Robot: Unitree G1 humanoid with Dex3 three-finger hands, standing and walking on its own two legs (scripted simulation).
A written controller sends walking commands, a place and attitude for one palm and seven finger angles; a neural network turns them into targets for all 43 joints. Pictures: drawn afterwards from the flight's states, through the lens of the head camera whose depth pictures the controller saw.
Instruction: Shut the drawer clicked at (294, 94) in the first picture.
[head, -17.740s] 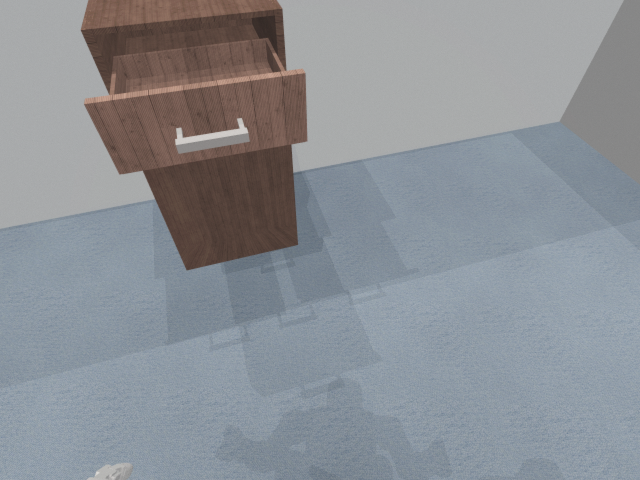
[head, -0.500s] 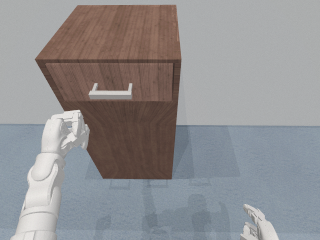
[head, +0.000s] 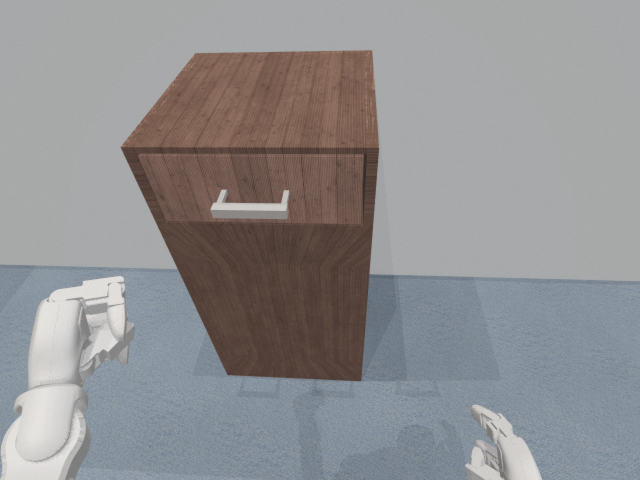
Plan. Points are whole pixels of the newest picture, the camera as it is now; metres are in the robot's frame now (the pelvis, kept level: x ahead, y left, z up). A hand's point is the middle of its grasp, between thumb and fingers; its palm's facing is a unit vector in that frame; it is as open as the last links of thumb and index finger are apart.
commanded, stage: draw the hand back to the body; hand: left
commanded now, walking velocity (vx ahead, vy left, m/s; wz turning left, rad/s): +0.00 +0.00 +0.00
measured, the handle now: (252, 203) +0.57 +0.19 +0.02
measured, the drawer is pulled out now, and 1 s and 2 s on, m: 0.00 0.00 0.00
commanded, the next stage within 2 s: step back with the hand held close in 0.38 s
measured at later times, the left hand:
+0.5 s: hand (85, 372) +0.17 +0.24 +0.15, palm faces +0.43 -0.82 -0.37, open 3.3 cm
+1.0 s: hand (51, 399) +0.14 +0.25 +0.15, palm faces +0.33 -0.79 -0.52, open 3.2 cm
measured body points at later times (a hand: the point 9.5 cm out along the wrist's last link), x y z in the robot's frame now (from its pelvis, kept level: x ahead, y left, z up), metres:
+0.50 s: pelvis -0.01 -0.01 +0.00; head -0.02 -0.03 +0.45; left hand +0.14 +0.28 +0.17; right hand +0.19 -0.22 -0.08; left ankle -0.02 +0.08 -0.74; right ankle -0.01 -0.11 -0.74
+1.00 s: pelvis -0.04 +0.01 -0.01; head -0.01 +0.01 +0.44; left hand +0.12 +0.29 +0.18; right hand +0.14 -0.24 -0.09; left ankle -0.02 +0.08 -0.74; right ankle -0.01 -0.11 -0.74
